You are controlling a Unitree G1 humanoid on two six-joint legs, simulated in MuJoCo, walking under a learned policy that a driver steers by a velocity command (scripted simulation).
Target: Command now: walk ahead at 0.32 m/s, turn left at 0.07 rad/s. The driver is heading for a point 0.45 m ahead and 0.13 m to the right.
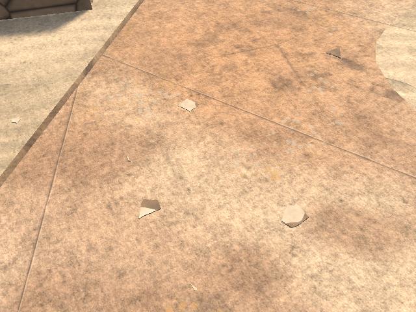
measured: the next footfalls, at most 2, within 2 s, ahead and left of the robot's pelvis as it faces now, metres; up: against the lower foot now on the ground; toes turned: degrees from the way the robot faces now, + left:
left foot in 0.18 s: +0.14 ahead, +0.15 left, +0.00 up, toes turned +1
right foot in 0.70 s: +0.47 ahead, -0.09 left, +0.00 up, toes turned -13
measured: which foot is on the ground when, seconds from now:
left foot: up 0.00-0.16, down 0.18-0.70, up 0.72-1.00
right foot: down 0.00-0.18, up 0.20-0.68, down 0.70-1.00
